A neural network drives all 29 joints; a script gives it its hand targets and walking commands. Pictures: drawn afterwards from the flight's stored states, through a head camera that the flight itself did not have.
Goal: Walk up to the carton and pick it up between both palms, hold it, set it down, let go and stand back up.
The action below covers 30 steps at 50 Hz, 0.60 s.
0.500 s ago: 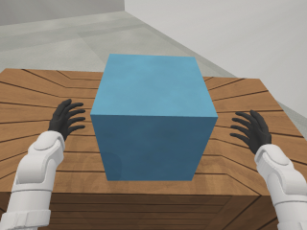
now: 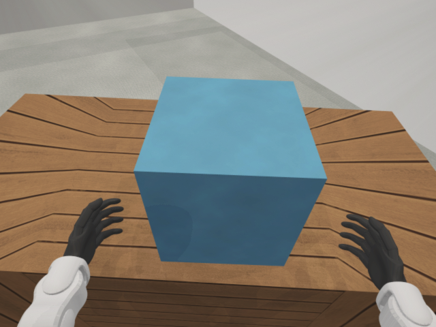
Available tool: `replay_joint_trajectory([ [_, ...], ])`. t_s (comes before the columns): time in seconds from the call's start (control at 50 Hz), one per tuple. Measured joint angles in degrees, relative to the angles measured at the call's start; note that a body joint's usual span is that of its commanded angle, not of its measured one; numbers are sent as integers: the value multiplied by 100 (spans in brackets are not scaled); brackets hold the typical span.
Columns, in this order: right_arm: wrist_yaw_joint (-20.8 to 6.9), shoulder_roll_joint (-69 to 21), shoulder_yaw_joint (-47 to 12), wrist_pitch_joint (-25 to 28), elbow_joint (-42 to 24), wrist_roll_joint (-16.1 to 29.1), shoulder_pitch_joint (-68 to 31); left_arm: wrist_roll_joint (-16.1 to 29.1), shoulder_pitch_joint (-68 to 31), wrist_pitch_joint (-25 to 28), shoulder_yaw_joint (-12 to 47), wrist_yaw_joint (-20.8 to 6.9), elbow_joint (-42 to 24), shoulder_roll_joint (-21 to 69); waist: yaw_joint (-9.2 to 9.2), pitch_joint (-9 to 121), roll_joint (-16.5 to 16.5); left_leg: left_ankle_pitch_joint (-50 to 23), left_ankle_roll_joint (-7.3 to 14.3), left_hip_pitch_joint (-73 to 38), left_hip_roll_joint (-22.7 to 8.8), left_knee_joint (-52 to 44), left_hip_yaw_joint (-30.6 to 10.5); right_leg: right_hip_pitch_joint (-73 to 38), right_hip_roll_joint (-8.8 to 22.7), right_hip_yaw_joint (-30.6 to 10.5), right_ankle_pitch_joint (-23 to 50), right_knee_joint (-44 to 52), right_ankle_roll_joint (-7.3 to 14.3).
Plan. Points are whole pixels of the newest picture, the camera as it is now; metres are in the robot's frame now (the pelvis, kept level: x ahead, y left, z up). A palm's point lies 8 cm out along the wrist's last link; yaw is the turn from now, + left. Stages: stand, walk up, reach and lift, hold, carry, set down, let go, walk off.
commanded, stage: set down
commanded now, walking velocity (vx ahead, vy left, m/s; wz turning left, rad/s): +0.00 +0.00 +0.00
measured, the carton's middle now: (226, 172) +0.43 +0.01 +0.05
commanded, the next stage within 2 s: let go in 1.46 s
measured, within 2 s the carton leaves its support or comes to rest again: neither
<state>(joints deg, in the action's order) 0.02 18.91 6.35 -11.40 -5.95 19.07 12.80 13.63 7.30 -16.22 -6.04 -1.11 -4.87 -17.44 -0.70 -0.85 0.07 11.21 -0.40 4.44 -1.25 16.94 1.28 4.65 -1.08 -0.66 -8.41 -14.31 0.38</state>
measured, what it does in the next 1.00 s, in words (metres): stands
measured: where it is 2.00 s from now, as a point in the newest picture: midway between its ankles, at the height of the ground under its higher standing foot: outside the picture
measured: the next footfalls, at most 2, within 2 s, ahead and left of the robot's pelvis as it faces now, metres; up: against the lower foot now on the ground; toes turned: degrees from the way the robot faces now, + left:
none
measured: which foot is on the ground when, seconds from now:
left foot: down 0.00-1.00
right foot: down 0.00-1.00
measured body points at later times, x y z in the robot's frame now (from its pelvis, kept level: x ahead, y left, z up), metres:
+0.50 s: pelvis +0.00 +0.00 +0.00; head +0.00 +0.00 +0.45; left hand +0.19 +0.24 +0.00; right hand +0.20 -0.24 +0.00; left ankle -0.02 +0.12 -0.75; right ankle -0.01 -0.12 -0.75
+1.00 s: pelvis -0.01 +0.00 +0.00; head -0.01 +0.00 +0.45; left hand +0.18 +0.24 -0.05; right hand +0.18 -0.23 -0.03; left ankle -0.02 +0.12 -0.75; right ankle -0.01 -0.12 -0.75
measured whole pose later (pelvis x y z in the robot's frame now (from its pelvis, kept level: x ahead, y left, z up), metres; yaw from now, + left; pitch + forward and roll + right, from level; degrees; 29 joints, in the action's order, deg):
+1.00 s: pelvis -0.01 +0.00 +0.00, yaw +0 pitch -4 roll +0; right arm -0.5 10.7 2.6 7.1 20.9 5.7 16.2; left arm 7.2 15.2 -0.5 0.3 0.1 19.8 -14.6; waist -1.7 -3.2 0.6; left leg 12.2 -0.7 2.0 -1.3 18.5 1.2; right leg 3.1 -1.4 -1.6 -10.1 -17.5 0.6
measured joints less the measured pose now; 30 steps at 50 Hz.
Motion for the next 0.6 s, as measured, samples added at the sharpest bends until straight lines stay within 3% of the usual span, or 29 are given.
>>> replay_joint_trajectory([
  [0.16,-62,-124,-21,611,44,-89,723,-6,662,922,278,15,229,-30,-65,-27,-8,81,2,-57,4,55,-59,-106,-5,25,-56,20,1],
  [0.38,6,-417,-201,1558,753,-238,1063,23,1210,2169,664,57,962,-48,-116,-192,-10,177,-3,-130,-2,229,-102,-197,-24,18,-136,-122,7],
  [0.6,27,-551,-323,1511,1584,-677,583,2,890,2021,806,116,1614,9,-135,-197,-69,106,3,-154,24,201,-68,-132,-8,-41,-136,-253,-1],
])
